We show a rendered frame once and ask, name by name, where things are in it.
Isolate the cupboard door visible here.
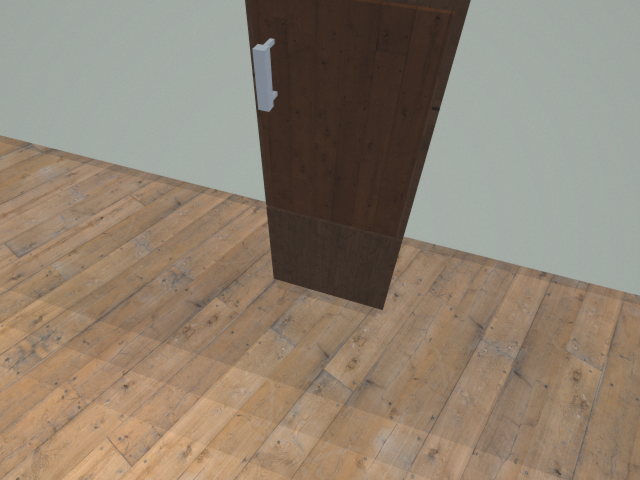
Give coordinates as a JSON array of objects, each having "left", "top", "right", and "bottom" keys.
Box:
[{"left": 250, "top": 0, "right": 455, "bottom": 237}]

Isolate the handle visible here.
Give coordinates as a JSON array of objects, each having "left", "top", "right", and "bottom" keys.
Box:
[{"left": 252, "top": 38, "right": 278, "bottom": 112}]

